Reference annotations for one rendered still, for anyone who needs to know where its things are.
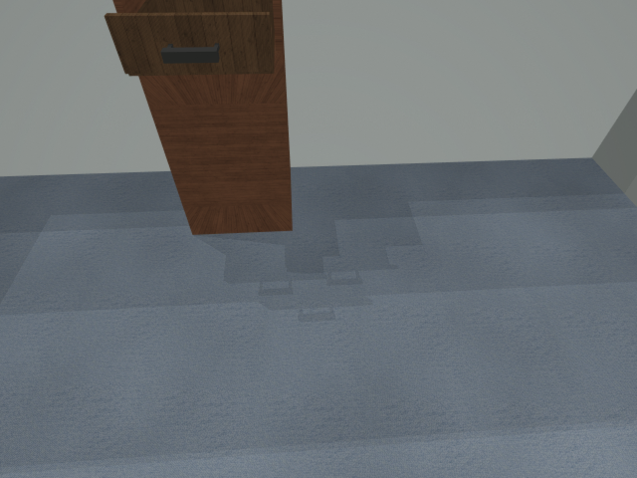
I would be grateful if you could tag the drawer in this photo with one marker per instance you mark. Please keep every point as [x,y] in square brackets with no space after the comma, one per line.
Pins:
[244,30]

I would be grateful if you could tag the handle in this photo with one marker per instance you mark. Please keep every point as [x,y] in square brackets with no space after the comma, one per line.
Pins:
[172,55]

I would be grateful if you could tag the cabinet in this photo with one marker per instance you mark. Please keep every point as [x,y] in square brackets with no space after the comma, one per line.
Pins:
[226,140]

